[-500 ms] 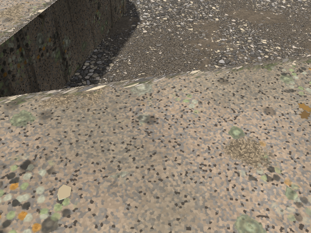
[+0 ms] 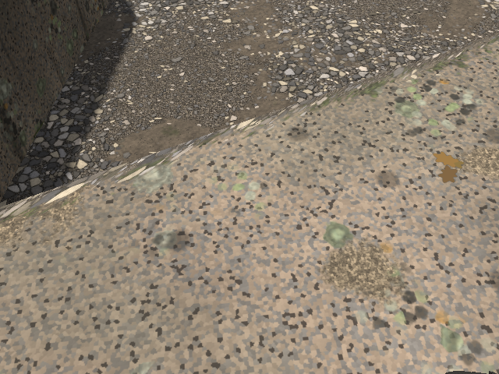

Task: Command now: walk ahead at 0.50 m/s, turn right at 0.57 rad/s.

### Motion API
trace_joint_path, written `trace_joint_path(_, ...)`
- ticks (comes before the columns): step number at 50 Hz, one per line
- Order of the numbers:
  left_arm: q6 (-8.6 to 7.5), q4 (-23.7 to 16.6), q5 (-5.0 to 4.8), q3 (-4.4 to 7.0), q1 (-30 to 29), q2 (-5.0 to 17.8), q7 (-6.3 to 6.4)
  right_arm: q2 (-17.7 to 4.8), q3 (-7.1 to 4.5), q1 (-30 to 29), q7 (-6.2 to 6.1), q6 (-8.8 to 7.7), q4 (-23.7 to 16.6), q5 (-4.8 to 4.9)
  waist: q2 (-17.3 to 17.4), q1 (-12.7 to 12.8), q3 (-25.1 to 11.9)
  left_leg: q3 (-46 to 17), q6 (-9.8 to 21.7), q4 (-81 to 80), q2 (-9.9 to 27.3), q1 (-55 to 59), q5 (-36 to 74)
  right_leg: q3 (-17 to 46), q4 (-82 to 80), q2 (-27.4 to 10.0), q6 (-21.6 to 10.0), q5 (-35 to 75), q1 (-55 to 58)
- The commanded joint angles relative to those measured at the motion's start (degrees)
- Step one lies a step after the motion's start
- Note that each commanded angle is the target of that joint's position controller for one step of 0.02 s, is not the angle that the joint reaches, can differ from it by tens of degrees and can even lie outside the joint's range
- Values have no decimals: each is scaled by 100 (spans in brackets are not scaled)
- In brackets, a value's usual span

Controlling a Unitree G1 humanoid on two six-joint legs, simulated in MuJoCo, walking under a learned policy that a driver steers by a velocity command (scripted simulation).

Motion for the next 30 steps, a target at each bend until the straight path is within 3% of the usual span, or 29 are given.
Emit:
trace_joint_path(1,-90,-622,-19,248,-331,977,130,-162,-18,-122,-9,43,-404,-84,-318,-207,90,349,-224,-1581,-179,313,917,990,-710,-1160,-1009,1457,-778)
trace_joint_path(3,-36,-583,-77,291,-30,1049,165,-109,13,-610,19,31,-516,-45,-534,65,19,476,-240,-2594,-505,776,1798,907,-549,-993,-812,1095,-859)
trace_joint_path(5,-9,-529,-121,311,223,1052,169,-261,-48,-814,45,23,-628,61,-693,174,-70,334,-223,-3051,-629,963,2070,1213,-339,-1141,-694,736,-580)
trace_joint_path(8,18,-592,-131,327,215,958,202,-588,-212,-751,91,-27,-694,104,-833,22,-188,80,-2,-3472,-609,1105,1649,1842,269,-1442,-480,320,97)
trace_joint_path(10,40,-710,-68,301,73,799,191,-749,-356,-93,89,-74,-579,43,-915,-366,-460,216,296,-3682,-645,2066,1372,1839,1037,-1186,-222,760,49)
trace_joint_path(11,17,-835,0,182,-7,491,163,-972,-433,694,67,-105,-521,-62,-616,-760,-1108,-325,630,-3519,24,3341,1256,1502,2372,-873,11,453,-464)
trace_joint_path(12,-23,-980,-25,57,712,0,179,-1447,-547,1468,33,-65,-419,-191,982,-607,-2022,-2543,1407,-3822,1429,5425,841,773,4502,-137,421,-1591,-2203)
trace_joint_path(13,-62,-1004,-194,62,1026,388,169,-1361,-550,1675,86,-29,-273,-63,2078,-555,-2321,-4578,1903,-4479,2000,5846,-888,808,5733,-325,517,-2410,-3426)
trace_joint_path(14,-18,-944,-217,172,613,827,185,-813,-425,1338,46,34,-433,-32,1235,-695,-1547,-3877,1658,-4637,1724,5271,-1525,838,6281,-627,593,-1867,-3815)
trace_joint_path(15,29,-1050,-111,198,41,949,179,-566,-337,1076,12,113,-440,-28,607,-715,-964,-2806,1412,-4600,1463,4438,-1065,573,6282,-841,603,-1374,-3740)
trace_joint_path(16,49,-1154,-36,208,-258,884,163,-463,-286,837,15,163,-407,-61,309,-570,-559,-2110,1328,-4695,1190,3603,-352,504,6007,-1009,573,-1078,-3469)
trace_joint_path(18,127,-1173,-60,232,-221,705,110,-335,-250,583,14,154,-317,-93,513,-259,-167,-1161,1218,-4983,844,2674,373,477,5498,-1255,535,-911,-2928)
trace_joint_path(20,212,-1161,-62,186,-252,507,108,-426,-302,581,24,95,-165,-47,515,-188,-53,-620,1287,-5229,808,2428,858,352,5105,-1289,573,-839,-2828)
trace_joint_path(23,245,-1216,-11,139,-602,422,107,-696,-405,718,-4,66,37,-42,285,-227,-59,-158,1387,-5360,981,2689,1424,362,4315,-1384,631,-296,-3034)
trace_joint_path(26,216,-1243,-44,105,-1065,378,12,-835,-448,738,-33,121,148,-5,242,-361,-10,420,1255,-5392,909,2895,1527,197,3351,-1374,600,484,-2901)
trace_joint_path(30,128,-1394,-13,85,-1646,285,-113,-1002,-468,902,-44,281,314,100,315,-527,97,969,1040,-4963,774,2955,2885,-292,2088,-1001,510,675,-2083)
